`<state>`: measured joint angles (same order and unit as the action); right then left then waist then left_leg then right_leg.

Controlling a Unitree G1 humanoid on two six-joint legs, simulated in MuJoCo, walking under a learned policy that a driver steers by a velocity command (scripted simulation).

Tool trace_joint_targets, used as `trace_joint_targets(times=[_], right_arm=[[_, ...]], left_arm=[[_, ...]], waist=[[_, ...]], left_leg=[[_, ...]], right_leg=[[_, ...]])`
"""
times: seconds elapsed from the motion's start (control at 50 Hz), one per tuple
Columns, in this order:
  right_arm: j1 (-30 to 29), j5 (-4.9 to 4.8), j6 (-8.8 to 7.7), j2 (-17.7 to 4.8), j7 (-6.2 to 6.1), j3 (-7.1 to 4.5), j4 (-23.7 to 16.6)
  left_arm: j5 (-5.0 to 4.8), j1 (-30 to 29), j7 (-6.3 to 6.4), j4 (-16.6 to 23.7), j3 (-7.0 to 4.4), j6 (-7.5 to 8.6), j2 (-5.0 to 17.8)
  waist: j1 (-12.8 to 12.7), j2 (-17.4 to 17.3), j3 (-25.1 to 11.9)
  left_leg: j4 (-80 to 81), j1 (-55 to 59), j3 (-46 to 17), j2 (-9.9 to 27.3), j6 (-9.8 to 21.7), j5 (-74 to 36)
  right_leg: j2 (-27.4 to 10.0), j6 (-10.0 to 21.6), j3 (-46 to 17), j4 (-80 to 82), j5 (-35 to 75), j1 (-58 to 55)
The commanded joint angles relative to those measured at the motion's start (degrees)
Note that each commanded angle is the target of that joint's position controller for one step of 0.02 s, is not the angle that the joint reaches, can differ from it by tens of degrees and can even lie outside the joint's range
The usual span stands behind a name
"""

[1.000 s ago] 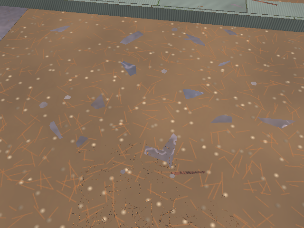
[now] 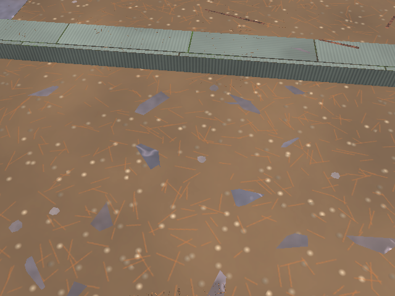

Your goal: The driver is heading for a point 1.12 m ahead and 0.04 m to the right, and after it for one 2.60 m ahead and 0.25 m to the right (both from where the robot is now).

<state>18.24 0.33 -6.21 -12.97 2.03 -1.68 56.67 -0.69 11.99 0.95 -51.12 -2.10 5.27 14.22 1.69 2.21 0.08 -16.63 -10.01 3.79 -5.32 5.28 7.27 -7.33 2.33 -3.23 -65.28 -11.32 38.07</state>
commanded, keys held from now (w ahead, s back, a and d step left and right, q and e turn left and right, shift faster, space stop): w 1.00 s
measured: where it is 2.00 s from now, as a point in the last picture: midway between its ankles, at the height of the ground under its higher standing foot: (211, 174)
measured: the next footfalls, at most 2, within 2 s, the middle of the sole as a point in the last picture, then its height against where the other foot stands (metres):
right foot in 0.30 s outside the picture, level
left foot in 0.86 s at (179, 260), level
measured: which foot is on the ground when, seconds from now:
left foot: down 0.00-0.32, up 0.34-0.84, down 0.86-1.00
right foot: up 0.00-0.28, down 0.30-0.88, up 0.90-1.00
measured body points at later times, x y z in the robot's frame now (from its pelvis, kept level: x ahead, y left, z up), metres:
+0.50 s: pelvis +0.28 -0.08 +0.00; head +0.29 -0.10 +0.45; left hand +0.33 +0.18 -0.12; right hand +0.37 -0.35 -0.14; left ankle +0.29 +0.08 -0.66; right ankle +0.30 -0.16 -0.74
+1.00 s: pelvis +0.55 -0.01 -0.01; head +0.58 +0.00 +0.44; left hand +0.59 +0.25 -0.15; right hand +0.66 -0.28 -0.13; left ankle +0.61 +0.07 -0.74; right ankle +0.47 -0.17 -0.65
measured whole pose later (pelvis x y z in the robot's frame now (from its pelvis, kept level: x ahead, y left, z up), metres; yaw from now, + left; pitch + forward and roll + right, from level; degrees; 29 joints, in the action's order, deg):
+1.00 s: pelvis +0.55 -0.01 -0.01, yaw +1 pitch +1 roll +0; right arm 10.4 0.0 -5.6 -13.9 1.9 -3.1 51.9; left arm -1.4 16.8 0.2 -55.0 -2.9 5.6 14.7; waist 0.1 1.7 1.4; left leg -26.2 -19.4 3.6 -1.9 3.8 8.5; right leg -3.4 2.8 -1.6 -68.0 -19.8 25.1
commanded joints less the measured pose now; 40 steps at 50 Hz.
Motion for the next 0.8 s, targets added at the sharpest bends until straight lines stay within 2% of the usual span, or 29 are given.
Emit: trace_joint_targets(times=[0.02, 0.1, 0.16, 0.2, 0.24, 0.26, 0.28, 0.3, 0.32, 0.34, 0.36, 0.38, 0.4, 0.42, 0.46, 0.5, 0.56, 0.64, 0.72, 0.76, 0.8], right_arm=[[-2.3, -0.06, -1.05, -7.5, -1.12, -1.18, -3.1], [2.3, -0.99, -0.28, -9.1, -2.0, -1.45, -2.2], [5.5, -1.48, 0.34, -9.7, -2.06, -1.65, -0.9], [6.5, -1.54, 0.94, -9.7, -2.16, -1.81, -0.3], [6.0, -1.57, 1.55, -10.4, -2.29, -2.16, -0.2], [4.8, -1.53, 1.87, -10.8, -2.31, -2.26, -0.4], [3.8, -1.25, 2.19, -10.1, -2.29, -1.94, -0.7], [3.3, -0.42, 2.17, -7.8, -2.26, -0.96, -2.0], [9.2, -0.21, 0.89, -1.1, -1.7, 1.11, -3.0], [9.2, -1.19, -0.72, -3.4, -1.41, 0.75, -2.0], [3.8, -2.72, -1.55, -8.9, -1.19, -0.7, -3.6], [0.0, -2.79, -1.65, -9.3, -1.41, -0.86, -4.6], [-1.9, -1.98, -1.28, -8.5, -1.78, -1.08, -4.9], [-1.5, -1.41, -0.43, -7.7, -2.05, -1.42, -4.8], [0.6, -1.21, 1.05, -5.0, -2.18, -1.25, -4.2], [-1.3, -0.94, 1.64, -5.0, -2.37, -1.49, -5.1], [-8.1, -0.55, 1.58, -4.7, -2.32, -1.65, -7.4], [-16.3, -0.91, 1.13, -3.6, -1.65, -1.23, -9.6], [-22.3, -1.42, 0.7, -3.8, -0.57, -0.95, -11.8], [-23.6, -1.52, 0.27, -4.3, 0.16, -0.97, -12.9], [-21.5, -1.54, -0.1, -5.5, 0.58, -1.45, -12.7]], left_arm=[[0.73, 2.0, 0.39, 2.4, -0.78, -0.18, 2.6], [0.18, -7.4, -0.36, 4.9, -0.38, 0.51, 1.7], [-0.42, -12.4, -1.33, 6.5, -0.13, 0.67, 1.9], [-0.57, -14.3, -2.12, 7.7, -0.17, 1.02, 2.5], [-0.58, -13.0, -2.7, 8.0, -0.56, 1.53, 3.8], [-0.53, -9.8, -2.77, 7.4, -1.12, 1.77, 4.8], [-0.43, -2.4, -2.61, 5.2, -2.37, 1.91, 6.9], [-0.06, 9.4, -2.15, 2.2, -3.94, 2.02, 11.1], [0.83, 16.9, -2.04, 0.7, -5.59, 1.52, 17.7], [0.71, 17.8, -2.27, 0.5, -4.28, 1.47, 13.1], [0.39, 12.3, -2.26, 1.4, -3.08, 1.6, 9.5], [0.31, 6.6, -2.25, 2.8, -2.31, 1.46, 7.4], [0.48, 2.7, -2.55, 3.4, -1.7, 1.37, 5.6], [0.82, 1.1, -2.8, 3.4, -1.25, 1.5, 4.2], [0.98, 2.1, -3.06, 2.1, -1.3, 1.76, 4.1], [1.03, 4.3, -2.63, 0.7, -1.75, 1.92, 5.8], [0.87, 7.1, -1.62, -0.6, -1.88, 1.37, 6.5], [0.32, 10.2, -0.86, -2.0, -1.94, 0.94, 7.4], [-0.1, 13.8, -0.58, -4.3, -2.22, 0.13, 7.7], [-0.27, 14.0, -0.27, -4.9, -2.55, -0.4, 8.1], [-0.33, 12.7, -0.09, -4.9, -2.91, -0.9, 8.8]], waist=[[-2.7, -4.3, 3.2], [0.7, -4.3, 3.1], [2.6, -4.9, 4.2], [2.8, -5.1, 4.7], [1.2, -5.9, 3.9], [-0.9, -6.5, 2.2], [-4.7, -6.0, -2.1], [-9.1, -2.8, -10.5], [-8.1, 11.7, -18.8], [-8.5, 12.7, -22.4], [-7.4, 8.6, -13.6], [-5.7, 4.4, -8.8], [-4.1, 1.2, -5.0], [-2.2, 1.8, -3.1], [-0.6, 2.4, -2.0], [-0.3, 1.4, -0.5], [-1.7, 0.9, 1.1], [-4.1, 1.2, 2.9], [-5.8, 1.2, 5.3], [-5.4, 1.4, 5.6], [-3.5, 2.2, 3.9]], left_leg=[[11.8, -6.3, -11.7, 15.9, 9.8, -4.0], [10.9, -1.0, -9.1, 15.1, 7.3, -4.9], [9.0, 4.2, -9.4, 16.9, 7.0, -3.3], [6.7, 8.4, -10.2, 18.7, 6.5, -3.4], [3.6, 10.9, -11.0, 20.1, 5.5, -6.4], [-0.1, 11.0, -10.4, 19.7, 4.8, -13.2], [-8.9, 9.8, -8.1, 16.9, 3.5, -22.7], [-24.7, 1.5, -4.8, 13.4, 1.4, -20.4], [-48.2, -23.0, -0.7, 3.6, -3.2, 2.0], [-57.6, -31.3, -9.6, 2.5, -2.7, 24.0], [-60.8, -36.1, -10.6, 6.2, -1.4, 20.6], [-58.9, -34.9, -8.9, 9.5, -1.0, 14.9], [-55.1, -32.6, -7.9, 11.4, -1.3, 10.9], [-51.6, -29.0, -8.1, 13.1, -1.5, 8.1], [-49.1, -25.5, -7.1, 13.4, -2.3, 5.5], [-45.5, -28.2, -6.8, 13.6, -3.1, 2.0], [-35.7, -32.6, -6.6, 13.6, -4.1, -5.6], [-22.6, -30.1, -4.6, 11.6, -4.1, -13.7], [-16.4, -31.5, -4.4, 10.6, -3.2, -11.9], [-14.5, -31.5, -4.4, 10.3, -2.0, -8.5], [-13.0, -26.1, -3.2, 8.8, -0.6, -4.4]], right_leg=[[-2.4, -1.5, -0.1, 8.0, 9.3, 1.0], [0.2, -2.0, 2.1, 24.7, 17.6, -0.7], [1.4, -2.0, 2.7, 30.6, 16.1, -0.9], [1.9, -0.9, 2.4, 33.4, 12.4, -0.5], [2.8, 0.7, 2.9, 35.8, 7.7, -3.9], [4.2, 1.7, 4.2, 36.9, 6.0, -9.0], [6.2, 3.1, 5.7, 38.2, 5.6, -18.8], [0.9, 6.4, -0.2, 36.5, 7.1, -35.8], [-13.4, 15.4, -25.2, 40.0, 0.9, -59.1], [-16.3, 17.4, -39.6, 47.8, -3.7, -61.5], [-14.4, 14.0, -31.4, 48.2, -3.8, -54.4], [-12.0, 12.0, -22.8, 49.2, 0.6, -45.9], [-9.4, 11.0, -17.1, 51.5, 4.6, -38.3], [-7.1, 9.9, -12.7, 53.5, 6.9, -33.3], [-5.2, 10.2, -8.4, 56.1, 11.4, -28.9], [-5.0, 10.8, -5.7, 57.2, 16.4, -28.8], [-4.8, 10.3, -3.3, 58.1, 18.6, -31.1], [-3.6, 8.9, -0.4, 59.3, 14.7, -32.5], [-6.1, 8.8, -0.6, 57.5, 13.8, -39.3], [-7.7, 8.2, -0.9, 55.2, 16.0, -42.6], [-8.2, 7.3, -0.7, 51.7, 23.3, -44.0]])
